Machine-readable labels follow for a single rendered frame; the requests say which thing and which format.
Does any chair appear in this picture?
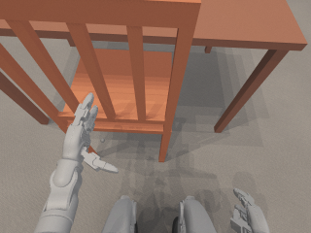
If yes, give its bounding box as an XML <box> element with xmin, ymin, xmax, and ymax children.
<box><xmin>0</xmin><ymin>0</ymin><xmax>201</xmax><ymax>163</ymax></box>

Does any robot left forearm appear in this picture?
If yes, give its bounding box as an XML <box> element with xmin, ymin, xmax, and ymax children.
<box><xmin>33</xmin><ymin>158</ymin><xmax>84</xmax><ymax>233</ymax></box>

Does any robot left shin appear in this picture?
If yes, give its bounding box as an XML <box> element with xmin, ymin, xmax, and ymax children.
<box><xmin>121</xmin><ymin>195</ymin><xmax>135</xmax><ymax>233</ymax></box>

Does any left robot hand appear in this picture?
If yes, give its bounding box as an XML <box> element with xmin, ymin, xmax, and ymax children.
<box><xmin>61</xmin><ymin>92</ymin><xmax>119</xmax><ymax>174</ymax></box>

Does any right robot hand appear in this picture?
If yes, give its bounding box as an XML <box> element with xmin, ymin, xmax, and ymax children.
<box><xmin>230</xmin><ymin>187</ymin><xmax>270</xmax><ymax>233</ymax></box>

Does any robot right thigh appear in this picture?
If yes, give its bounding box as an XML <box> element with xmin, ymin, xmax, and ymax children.
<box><xmin>178</xmin><ymin>199</ymin><xmax>217</xmax><ymax>233</ymax></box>

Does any table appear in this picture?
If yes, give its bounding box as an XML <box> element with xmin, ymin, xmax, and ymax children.
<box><xmin>0</xmin><ymin>0</ymin><xmax>308</xmax><ymax>133</ymax></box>

